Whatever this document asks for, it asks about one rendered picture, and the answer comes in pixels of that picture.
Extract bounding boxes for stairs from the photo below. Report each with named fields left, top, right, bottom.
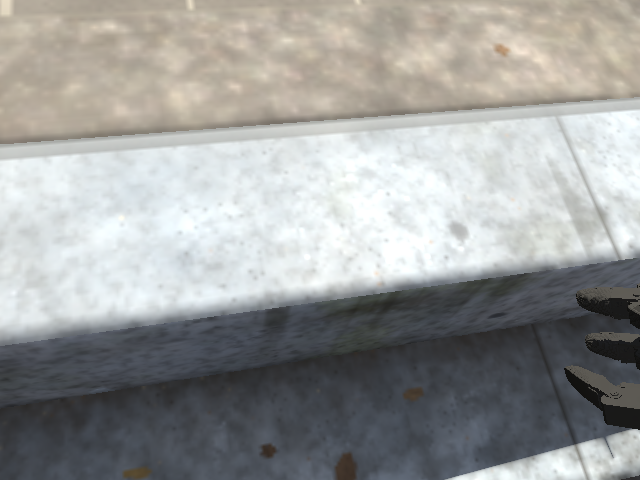
left=0, top=258, right=640, bottom=480

